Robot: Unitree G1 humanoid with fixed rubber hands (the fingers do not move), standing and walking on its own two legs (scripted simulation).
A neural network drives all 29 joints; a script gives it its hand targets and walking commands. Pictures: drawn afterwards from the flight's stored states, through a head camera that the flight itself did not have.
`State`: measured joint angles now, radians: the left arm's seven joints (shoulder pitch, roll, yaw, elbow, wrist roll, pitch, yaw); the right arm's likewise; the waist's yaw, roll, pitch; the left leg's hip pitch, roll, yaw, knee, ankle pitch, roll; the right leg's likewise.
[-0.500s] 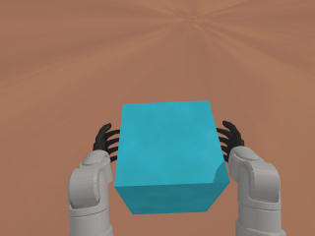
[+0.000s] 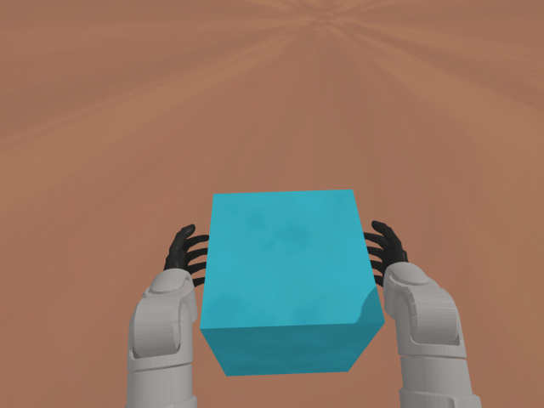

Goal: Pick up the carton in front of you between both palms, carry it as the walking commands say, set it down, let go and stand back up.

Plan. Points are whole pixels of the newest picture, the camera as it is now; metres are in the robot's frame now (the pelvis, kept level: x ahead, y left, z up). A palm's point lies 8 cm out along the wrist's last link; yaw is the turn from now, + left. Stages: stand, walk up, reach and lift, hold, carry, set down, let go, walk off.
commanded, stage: carry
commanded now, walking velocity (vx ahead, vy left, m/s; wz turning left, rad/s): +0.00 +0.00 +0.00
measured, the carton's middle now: (285, 288) +0.30 +0.00 -0.03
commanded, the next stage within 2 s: hold in 1.68 s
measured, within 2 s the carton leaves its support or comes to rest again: neither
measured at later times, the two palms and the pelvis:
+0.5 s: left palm (217, 277) +0.29 +0.10 +0.04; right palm (424, 282) +0.28 -0.19 +0.03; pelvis -0.02 -0.04 +0.00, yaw +0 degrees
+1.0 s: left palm (217, 290) +0.26 +0.10 +0.05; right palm (434, 295) +0.25 -0.20 +0.04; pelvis -0.04 -0.04 +0.00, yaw -1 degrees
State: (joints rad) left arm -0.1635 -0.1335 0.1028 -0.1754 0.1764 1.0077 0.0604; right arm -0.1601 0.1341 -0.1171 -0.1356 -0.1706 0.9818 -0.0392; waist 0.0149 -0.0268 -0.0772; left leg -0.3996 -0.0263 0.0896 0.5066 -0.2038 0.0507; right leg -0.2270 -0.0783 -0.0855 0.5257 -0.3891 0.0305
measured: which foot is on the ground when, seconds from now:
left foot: down 0.00-1.00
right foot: down 0.00-1.00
